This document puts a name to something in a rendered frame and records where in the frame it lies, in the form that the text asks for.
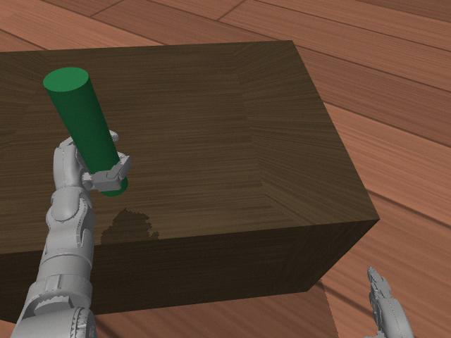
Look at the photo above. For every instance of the left robot arm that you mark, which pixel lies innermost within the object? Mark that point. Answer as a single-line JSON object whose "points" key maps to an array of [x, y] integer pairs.
{"points": [[57, 304]]}

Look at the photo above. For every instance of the left robot hand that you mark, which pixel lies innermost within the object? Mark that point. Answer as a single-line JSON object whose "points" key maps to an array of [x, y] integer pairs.
{"points": [[70, 170]]}

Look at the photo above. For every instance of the can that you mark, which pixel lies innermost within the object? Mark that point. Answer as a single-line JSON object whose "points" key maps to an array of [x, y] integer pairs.
{"points": [[74, 97]]}

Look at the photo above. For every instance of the right robot hand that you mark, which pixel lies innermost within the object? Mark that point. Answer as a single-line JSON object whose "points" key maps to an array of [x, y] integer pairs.
{"points": [[388, 313]]}

